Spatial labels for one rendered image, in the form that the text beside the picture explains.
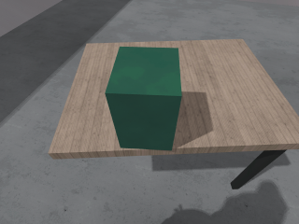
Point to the carton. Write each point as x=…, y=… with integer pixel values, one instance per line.
x=144, y=95

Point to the table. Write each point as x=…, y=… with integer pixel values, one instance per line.
x=228, y=104

